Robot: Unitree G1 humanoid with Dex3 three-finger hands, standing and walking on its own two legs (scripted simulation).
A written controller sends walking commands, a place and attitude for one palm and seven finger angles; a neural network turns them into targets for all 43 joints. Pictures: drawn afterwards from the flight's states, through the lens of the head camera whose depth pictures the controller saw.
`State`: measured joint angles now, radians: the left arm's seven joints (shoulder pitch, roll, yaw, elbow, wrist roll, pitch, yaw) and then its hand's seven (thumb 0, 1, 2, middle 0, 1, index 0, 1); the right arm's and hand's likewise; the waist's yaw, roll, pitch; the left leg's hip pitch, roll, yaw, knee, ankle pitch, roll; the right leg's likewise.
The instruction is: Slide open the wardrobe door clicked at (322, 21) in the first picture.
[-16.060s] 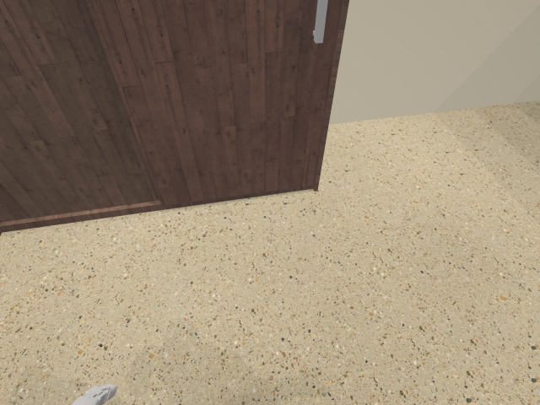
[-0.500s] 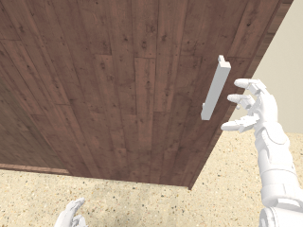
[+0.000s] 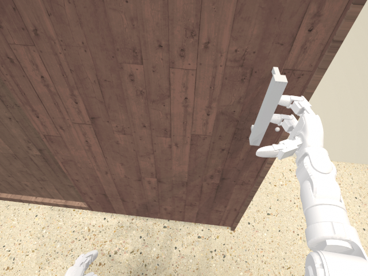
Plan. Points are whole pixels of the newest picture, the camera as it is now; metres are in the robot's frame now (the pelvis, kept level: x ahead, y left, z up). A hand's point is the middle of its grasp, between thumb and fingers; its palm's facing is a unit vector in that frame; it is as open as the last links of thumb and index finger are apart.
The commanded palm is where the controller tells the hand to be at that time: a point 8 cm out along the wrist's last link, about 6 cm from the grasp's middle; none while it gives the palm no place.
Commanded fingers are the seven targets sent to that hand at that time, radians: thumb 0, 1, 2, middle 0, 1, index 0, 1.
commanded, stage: feel for the door with the fingertips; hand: right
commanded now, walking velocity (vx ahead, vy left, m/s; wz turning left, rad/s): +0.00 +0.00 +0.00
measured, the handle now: (264, 108) +0.48 -0.14 +0.13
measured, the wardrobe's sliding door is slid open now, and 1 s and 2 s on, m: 0.00 0.00 0.00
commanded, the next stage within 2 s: slide the fingers in behind the handle in 0.56 s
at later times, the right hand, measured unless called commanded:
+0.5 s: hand (279, 120) +0.43 -0.17 +0.14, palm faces +0.03 +1.00 +0.00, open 14.0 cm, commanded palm +0.41 -0.21 +0.14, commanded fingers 0.00 0.50 -0.30 0.30 1.20 0.30 1.20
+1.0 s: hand (282, 121) +0.43 -0.17 +0.14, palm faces +0.03 +1.00 +0.01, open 13.8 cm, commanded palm +0.40 -0.21 +0.14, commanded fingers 0.00 0.50 -0.30 0.30 1.20 0.30 1.20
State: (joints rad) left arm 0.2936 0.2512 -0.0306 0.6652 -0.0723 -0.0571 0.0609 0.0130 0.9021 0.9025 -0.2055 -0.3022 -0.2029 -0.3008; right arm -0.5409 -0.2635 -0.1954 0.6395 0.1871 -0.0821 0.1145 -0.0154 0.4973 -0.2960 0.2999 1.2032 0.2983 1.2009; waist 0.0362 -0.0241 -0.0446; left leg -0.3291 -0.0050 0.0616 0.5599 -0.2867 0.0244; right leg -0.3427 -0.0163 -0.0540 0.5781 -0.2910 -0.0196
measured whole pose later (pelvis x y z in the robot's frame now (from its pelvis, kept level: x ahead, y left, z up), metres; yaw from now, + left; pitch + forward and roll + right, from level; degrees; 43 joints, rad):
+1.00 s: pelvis +0.00 -0.01 +0.00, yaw +0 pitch +5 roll +1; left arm 0.33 0.25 -0.03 0.66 -0.07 -0.05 0.05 0.01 0.90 0.90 -0.21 -0.30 -0.20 -0.30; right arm -0.68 -0.32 -0.24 0.84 0.17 -0.16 0.14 -0.02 0.50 -0.30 0.34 1.23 0.33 1.22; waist 0.06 -0.02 -0.06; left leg -0.39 -0.01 0.06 0.58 -0.29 0.02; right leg -0.40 -0.02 -0.06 0.61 -0.30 -0.03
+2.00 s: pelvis +0.01 +0.00 +0.00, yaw +0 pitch +5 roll +1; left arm 0.31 0.23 -0.02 0.67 -0.06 -0.04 0.03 0.01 0.90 0.90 -0.21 -0.30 -0.20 -0.30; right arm -0.62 -0.21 -0.16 0.70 0.16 -0.11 0.03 -0.02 0.50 -0.30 0.31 1.21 0.30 1.21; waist 0.04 -0.02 -0.06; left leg -0.35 -0.01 0.06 0.57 -0.30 0.02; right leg -0.37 -0.02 -0.06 0.60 -0.31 -0.02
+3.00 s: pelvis +0.01 +0.00 +0.00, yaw +0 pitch +5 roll +1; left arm 0.31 0.24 -0.02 0.67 -0.06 -0.03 0.03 0.01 0.90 0.90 -0.21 -0.30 -0.20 -0.30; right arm -0.64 -0.21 -0.16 0.73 0.15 -0.11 0.03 -0.01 -0.09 -0.55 0.38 1.29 0.37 1.29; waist 0.05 -0.02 -0.05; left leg -0.35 -0.01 0.06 0.56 -0.29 0.02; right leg -0.37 -0.02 -0.05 0.59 -0.30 -0.02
